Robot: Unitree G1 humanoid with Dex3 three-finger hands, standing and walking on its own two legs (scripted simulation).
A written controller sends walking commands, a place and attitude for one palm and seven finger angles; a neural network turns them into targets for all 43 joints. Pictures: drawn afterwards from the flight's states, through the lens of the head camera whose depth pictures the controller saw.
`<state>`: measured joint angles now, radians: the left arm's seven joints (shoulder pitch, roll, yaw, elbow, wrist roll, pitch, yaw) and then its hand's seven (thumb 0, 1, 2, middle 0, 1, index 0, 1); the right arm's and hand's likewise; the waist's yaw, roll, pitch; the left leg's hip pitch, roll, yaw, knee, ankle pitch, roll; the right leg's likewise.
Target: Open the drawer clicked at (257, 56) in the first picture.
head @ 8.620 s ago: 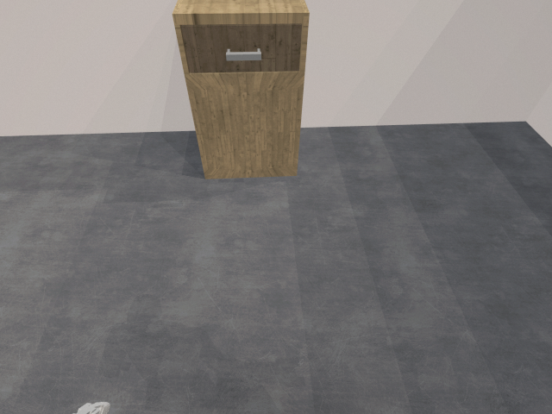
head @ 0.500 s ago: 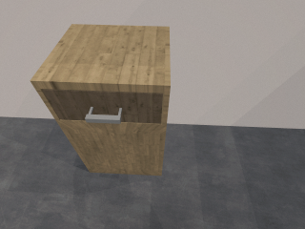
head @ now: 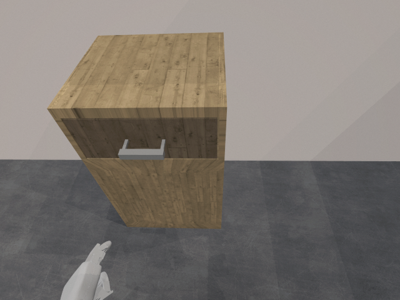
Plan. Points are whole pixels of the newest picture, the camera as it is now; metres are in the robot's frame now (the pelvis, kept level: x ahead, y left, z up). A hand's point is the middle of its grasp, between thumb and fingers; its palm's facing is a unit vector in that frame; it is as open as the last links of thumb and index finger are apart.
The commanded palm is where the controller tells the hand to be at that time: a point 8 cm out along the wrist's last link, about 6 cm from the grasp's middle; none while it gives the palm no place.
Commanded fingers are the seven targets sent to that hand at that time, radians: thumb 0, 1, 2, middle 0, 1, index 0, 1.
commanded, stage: raise the hand with hooked fingers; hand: left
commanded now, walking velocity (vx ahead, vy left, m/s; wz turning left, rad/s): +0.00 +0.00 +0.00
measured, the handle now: (143, 148) +0.54 +0.21 -0.08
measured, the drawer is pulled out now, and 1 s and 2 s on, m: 0.00 0.00 0.00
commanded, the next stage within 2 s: move the hooked fingers above the handle in 1.72 s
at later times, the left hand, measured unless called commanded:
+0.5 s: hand (97, 263) +0.19 +0.22 -0.02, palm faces +0.07 -0.08 -0.99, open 10.1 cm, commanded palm +0.17 +0.22 +0.03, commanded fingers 0.00 0.08 0.55 -0.26 -0.82 -0.26 -0.82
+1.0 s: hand (91, 223) +0.25 +0.23 +0.04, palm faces +0.08 -0.08 -0.99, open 13.0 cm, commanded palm +0.22 +0.23 +0.10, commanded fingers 0.00 -0.50 0.30 -0.30 -1.20 -0.30 -1.20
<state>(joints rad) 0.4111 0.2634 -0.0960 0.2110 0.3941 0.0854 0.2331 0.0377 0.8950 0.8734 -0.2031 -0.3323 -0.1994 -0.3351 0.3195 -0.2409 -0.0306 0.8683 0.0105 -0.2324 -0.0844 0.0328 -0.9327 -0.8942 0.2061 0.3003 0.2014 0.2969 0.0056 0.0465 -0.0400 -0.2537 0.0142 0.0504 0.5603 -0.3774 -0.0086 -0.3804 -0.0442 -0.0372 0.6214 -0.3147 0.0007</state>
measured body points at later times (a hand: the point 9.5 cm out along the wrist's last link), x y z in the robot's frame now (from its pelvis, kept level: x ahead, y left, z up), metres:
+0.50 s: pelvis -0.04 -0.01 -0.03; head -0.01 -0.04 +0.42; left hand +0.19 +0.22 +0.03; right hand +0.19 -0.19 -0.12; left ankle -0.06 +0.12 -0.73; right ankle +0.00 -0.12 -0.73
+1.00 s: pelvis -0.03 +0.00 +0.00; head +0.00 -0.03 +0.45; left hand +0.24 +0.23 +0.09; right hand +0.17 -0.24 -0.11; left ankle -0.06 +0.12 -0.73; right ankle +0.00 -0.12 -0.73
